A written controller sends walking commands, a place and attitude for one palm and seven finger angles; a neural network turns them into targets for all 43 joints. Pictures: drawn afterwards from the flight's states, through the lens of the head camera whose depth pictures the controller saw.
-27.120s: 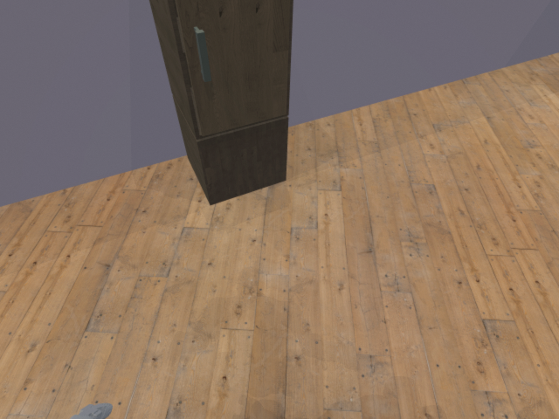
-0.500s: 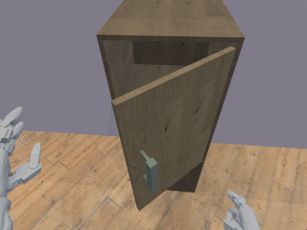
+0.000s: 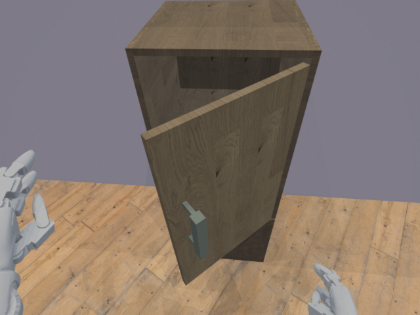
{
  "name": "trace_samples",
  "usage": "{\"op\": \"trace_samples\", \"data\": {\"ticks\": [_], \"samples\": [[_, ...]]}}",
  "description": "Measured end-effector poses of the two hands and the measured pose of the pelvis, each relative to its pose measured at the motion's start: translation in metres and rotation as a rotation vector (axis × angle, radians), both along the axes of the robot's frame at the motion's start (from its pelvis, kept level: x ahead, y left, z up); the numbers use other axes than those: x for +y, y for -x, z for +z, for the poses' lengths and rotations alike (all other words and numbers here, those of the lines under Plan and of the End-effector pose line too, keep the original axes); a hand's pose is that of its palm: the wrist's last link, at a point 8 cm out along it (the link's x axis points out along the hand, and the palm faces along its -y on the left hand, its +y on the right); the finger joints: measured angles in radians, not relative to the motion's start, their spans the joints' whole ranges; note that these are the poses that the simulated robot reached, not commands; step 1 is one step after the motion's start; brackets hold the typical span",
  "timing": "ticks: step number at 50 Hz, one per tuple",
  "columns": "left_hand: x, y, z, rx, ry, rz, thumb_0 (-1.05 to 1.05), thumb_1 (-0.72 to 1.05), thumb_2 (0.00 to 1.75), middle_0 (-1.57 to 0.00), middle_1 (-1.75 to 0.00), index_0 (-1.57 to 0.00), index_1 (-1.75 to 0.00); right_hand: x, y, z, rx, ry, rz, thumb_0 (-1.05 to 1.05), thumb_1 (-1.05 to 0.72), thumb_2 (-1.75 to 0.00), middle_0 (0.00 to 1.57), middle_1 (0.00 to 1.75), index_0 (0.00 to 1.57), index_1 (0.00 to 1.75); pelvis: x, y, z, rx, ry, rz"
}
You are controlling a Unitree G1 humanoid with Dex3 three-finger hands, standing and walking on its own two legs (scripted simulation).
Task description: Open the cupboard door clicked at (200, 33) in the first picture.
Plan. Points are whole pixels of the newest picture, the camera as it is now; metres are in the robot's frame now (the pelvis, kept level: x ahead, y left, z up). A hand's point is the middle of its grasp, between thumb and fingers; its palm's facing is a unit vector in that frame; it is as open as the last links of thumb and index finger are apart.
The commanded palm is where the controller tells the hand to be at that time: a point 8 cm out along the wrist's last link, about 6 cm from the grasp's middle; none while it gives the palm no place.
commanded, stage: step back with the hand held close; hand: left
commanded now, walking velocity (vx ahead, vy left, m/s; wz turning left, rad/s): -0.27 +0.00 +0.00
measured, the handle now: (194, 230) +0.30 +0.08 -0.02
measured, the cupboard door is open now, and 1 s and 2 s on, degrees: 43 43 43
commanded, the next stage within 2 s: stop stepping back and stand still in 1.16 s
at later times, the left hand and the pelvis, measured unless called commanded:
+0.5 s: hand (18, 250) +0.15 +0.29 +0.15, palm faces +0.37 -0.78 -0.51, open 7.4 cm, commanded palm +0.09 +0.33 +0.17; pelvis -0.06 +0.03 -0.01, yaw -1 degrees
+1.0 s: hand out of the picture +0.07 +0.33 +0.16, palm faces +0.47 -0.75 -0.47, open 7.4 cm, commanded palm -0.01 +0.36 +0.17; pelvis -0.13 +0.05 -0.02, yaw +3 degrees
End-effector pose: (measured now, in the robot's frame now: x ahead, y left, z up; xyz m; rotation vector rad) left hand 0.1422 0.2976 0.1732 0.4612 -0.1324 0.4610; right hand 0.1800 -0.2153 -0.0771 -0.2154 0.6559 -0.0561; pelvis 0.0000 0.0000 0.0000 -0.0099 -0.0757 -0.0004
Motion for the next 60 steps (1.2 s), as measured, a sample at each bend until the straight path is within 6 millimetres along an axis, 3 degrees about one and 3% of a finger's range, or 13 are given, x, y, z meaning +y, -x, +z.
{"op": "trace_samples", "data": {"ticks": [3,7,11,16,22,28,39,46,51,56,60], "samples": [[0.006,-0.004,0.006,-0.022,-0.043,0.003,0.02,0.89,0.9,-0.21,-0.3,-0.21,-0.31,-0.002,0.002,0.0,0.017,0.002,-0.004,0.02,-0.9,-0.9,0.2,0.3,0.2,0.3,-0.001,0.003,0.0,0.023,0.007,0.006],[0.006,-0.006,-0.002,0.029,-0.057,-0.028,0.02,0.89,0.9,-0.21,-0.3,-0.21,-0.31,-0.009,0.01,0.001,0.041,0.015,-0.047,0.01,-0.9,-0.9,0.2,0.3,0.2,0.3,0.002,0.008,0.0,0.054,0.009,-0.007],[0.003,-0.005,-0.013,0.089,-0.053,-0.081,0.02,0.89,0.9,-0.21,-0.3,-0.21,-0.31,-0.017,0.023,0.002,0.067,0.043,-0.099,0.01,-0.9,-0.9,0.2,0.3,0.2,0.3,0.008,0.015,0.0,0.072,0.007,-0.017],[0.008,0.003,-0.009,0.078,-0.086,-0.121,0.02,0.89,0.9,-0.21,-0.3,-0.21,-0.31,-0.02,0.043,0.005,0.086,0.077,-0.14,0.01,-0.9,-0.9,0.2,0.3,0.2,0.3,0.015,0.028,-0.002,0.076,0.007,-0.022],[0.022,0.022,0.0,0.014,-0.129,-0.122,0.02,0.89,0.9,-0.21,-0.3,-0.21,-0.31,-0.01,0.065,0.008,0.075,0.085,-0.143,0.01,-0.9,-0.9,0.2,0.3,0.2,0.3,0.024,0.048,-0.005,0.074,0.01,-0.024],[0.032,0.047,-0.004,-0.016,-0.145,-0.1,0.02,0.89,0.9,-0.21,-0.3,-0.21,-0.31,0.006,0.085,0.004,0.055,0.078,-0.11,0.01,-0.9,-0.9,0.2,0.3,0.2,0.3,0.032,0.069,-0.011,0.07,0.016,-0.015],[0.037,0.097,-0.005,-0.084,-0.144,-0.04,0.02,0.89,0.9,-0.21,-0.3,-0.21,-0.31,0.022,0.113,-0.013,0.086,0.067,-0.027,0.01,-0.9,-0.9,0.2,0.3,0.2,0.3,0.031,0.099,-0.02,0.063,0.028,0.037],[0.053,0.11,-0.008,-0.129,-0.144,-0.077,0.02,0.88,0.9,-0.21,-0.3,-0.21,-0.31,0.027,0.132,-0.01,0.081,0.12,-0.054,0.01,-0.9,-0.9,0.2,0.3,0.2,0.3,0.047,0.121,-0.025,0.051,0.056,0.043],[0.069,0.124,0.007,-0.152,-0.173,-0.057,0.02,0.88,0.9,-0.22,-0.3,-0.21,-0.31,0.041,0.146,0.002,0.062,0.098,-0.044,0.02,-0.9,-0.9,0.2,0.3,0.2,0.3,0.05,0.138,-0.015,0.076,0.082,0.033],[0.062,0.139,0.009,-0.16,-0.094,-0.078,0.02,0.89,0.9,-0.21,-0.3,-0.21,-0.31,0.054,0.159,0.011,0.043,0.069,-0.014,0.01,-0.9,-0.9,0.2,0.3,0.2,0.3,0.051,0.156,-0.006,0.135,0.086,-0.007],[0.047,0.149,0.004,-0.145,-0.096,-0.151,0.02,0.89,0.9,-0.21,-0.3,-0.21,-0.31,0.056,0.171,0.006,0.016,0.047,-0.001,0.01,-0.9,-0.9,0.2,0.3,0.2,0.3,0.046,0.18,-0.013,0.166,0.055,-0.044]]}}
